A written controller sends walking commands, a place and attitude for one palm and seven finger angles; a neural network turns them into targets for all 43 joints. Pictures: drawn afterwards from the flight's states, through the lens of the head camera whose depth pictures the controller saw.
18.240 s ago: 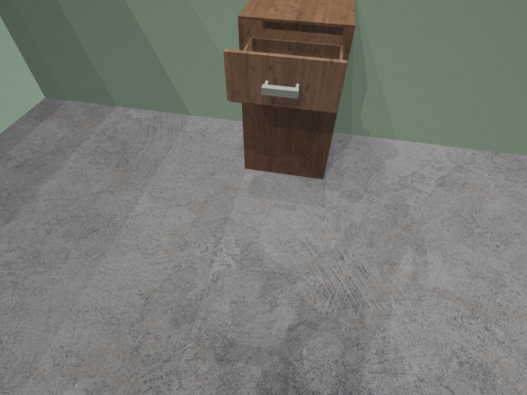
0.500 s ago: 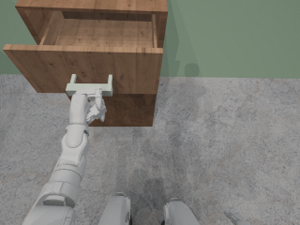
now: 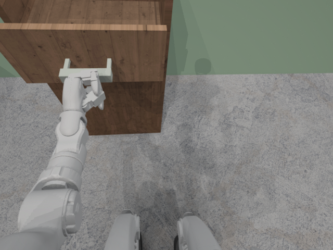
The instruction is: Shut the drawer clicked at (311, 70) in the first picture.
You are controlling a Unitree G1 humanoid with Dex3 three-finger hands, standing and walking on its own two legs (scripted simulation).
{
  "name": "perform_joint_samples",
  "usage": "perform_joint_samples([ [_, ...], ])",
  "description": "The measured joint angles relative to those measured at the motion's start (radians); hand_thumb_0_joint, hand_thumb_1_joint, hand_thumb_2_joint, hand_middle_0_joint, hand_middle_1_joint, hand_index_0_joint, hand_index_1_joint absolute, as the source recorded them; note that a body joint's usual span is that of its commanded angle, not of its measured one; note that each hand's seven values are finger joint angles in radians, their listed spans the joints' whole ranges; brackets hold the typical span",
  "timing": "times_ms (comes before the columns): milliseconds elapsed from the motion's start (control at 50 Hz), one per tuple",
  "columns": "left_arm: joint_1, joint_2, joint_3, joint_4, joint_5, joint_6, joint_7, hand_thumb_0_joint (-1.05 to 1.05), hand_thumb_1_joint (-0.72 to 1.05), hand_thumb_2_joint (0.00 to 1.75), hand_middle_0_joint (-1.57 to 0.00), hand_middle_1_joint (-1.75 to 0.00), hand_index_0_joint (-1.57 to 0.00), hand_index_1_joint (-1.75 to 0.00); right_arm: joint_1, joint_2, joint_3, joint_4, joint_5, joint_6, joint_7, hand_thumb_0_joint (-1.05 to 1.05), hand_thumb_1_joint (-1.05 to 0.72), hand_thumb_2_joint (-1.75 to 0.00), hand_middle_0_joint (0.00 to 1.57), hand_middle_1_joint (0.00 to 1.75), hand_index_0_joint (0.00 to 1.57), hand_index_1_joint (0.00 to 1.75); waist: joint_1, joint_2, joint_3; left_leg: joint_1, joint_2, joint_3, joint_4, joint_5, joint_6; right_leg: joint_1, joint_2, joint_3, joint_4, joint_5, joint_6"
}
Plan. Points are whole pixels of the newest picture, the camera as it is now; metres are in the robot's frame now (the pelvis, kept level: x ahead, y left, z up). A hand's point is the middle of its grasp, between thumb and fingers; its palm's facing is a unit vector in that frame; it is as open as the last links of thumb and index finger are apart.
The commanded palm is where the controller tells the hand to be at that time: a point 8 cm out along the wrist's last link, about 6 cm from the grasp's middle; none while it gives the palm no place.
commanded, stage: push the drawer shut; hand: left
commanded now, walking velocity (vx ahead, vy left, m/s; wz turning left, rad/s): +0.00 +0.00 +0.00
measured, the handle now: (87, 68) +0.55 +0.18 +0.04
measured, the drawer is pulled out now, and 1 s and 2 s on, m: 0.11 0.00 0.00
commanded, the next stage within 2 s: pull the fist back off the drawer in 1.22 s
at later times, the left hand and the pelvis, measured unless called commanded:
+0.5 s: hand (103, 73) +0.53 +0.14 +0.05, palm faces +0.02 -1.00 -0.04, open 3.2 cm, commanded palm +0.52 +0.17 +0.05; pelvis +0.00 +0.00 -0.01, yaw -1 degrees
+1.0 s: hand (105, 57) +0.59 +0.14 +0.05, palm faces +0.02 -1.00 -0.04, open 3.1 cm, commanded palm +0.59 +0.16 +0.05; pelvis +0.00 +0.01 -0.02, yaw -2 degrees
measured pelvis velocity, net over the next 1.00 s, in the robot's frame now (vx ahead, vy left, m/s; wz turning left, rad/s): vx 0.00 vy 0.01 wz -0.04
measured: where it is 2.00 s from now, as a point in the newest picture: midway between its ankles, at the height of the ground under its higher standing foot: outside the picture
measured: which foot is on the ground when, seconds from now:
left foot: down 0.00-1.00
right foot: down 0.00-1.00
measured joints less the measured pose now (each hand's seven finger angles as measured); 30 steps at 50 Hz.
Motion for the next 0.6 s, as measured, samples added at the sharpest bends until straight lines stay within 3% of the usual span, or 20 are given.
perform_joint_samples([
  [200,-0.110,0.043,0.035,0.113,0.026,-0.010,0.004,-0.02,0.83,0.94,-1.40,-1.60,-1.40,-1.60,0.021,-0.001,0.008,0.008,-0.010,0.011,0.007,0.00,-0.90,-0.90,0.20,0.30,0.21,0.30,-0.028,0.003,0.002,-0.038,0.002,-0.005,0.017,0.000,0.001,-0.034,0.003,-0.005,0.011,0.001,0.001],
  [600,-0.279,0.143,0.096,0.224,0.071,0.030,0.002,0.02,0.83,0.92,-1.40,-1.60,-1.40,-1.60,0.055,-0.003,0.024,0.002,-0.029,0.030,0.024,0.00,-0.90,-0.90,0.20,0.30,0.21,0.30,-0.080,0.015,0.006,-0.115,0.014,-0.011,0.050,-0.010,0.008,-0.103,0.015,-0.009,0.024,0.004,0.006],
])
